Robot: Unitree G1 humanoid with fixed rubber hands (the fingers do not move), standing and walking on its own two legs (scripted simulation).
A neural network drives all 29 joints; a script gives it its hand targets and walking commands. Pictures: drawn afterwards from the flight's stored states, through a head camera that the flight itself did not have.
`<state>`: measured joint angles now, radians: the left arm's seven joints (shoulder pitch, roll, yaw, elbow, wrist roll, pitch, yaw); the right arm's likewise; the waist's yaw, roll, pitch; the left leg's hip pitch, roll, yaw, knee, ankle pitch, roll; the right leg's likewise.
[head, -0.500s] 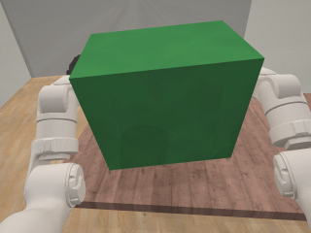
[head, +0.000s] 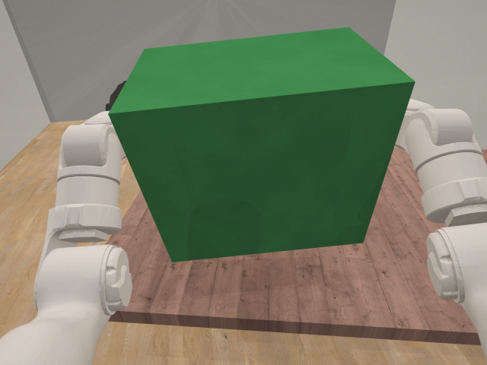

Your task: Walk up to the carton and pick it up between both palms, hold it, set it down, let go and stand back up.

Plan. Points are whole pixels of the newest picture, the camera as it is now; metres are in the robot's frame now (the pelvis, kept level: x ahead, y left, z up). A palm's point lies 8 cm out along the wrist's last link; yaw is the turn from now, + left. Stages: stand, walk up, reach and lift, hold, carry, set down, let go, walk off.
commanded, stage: hold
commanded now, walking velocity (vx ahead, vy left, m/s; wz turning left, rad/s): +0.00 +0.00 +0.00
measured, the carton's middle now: (257, 149) +0.36 -0.01 +0.27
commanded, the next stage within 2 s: none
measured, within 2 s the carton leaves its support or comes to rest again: neither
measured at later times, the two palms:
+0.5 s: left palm (123, 126) +0.37 +0.20 +0.31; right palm (388, 116) +0.37 -0.21 +0.31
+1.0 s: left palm (120, 128) +0.37 +0.20 +0.31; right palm (387, 116) +0.37 -0.20 +0.31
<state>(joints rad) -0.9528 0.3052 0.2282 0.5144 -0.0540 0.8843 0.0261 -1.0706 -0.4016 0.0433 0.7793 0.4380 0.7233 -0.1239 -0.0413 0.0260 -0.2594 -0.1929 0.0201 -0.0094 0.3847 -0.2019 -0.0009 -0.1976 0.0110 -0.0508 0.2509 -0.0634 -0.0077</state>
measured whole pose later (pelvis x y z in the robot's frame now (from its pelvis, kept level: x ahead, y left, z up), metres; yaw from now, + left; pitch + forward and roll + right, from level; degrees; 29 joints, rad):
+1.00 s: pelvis +0.00 +0.00 +0.00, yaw +0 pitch +0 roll -1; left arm -0.92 0.30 0.23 0.46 -0.06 0.89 0.03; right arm -1.04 -0.41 0.05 0.74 0.45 0.72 -0.13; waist -0.04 0.03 -0.25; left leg -0.19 0.02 -0.01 0.39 -0.21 0.00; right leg -0.19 0.01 -0.05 0.24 -0.07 0.00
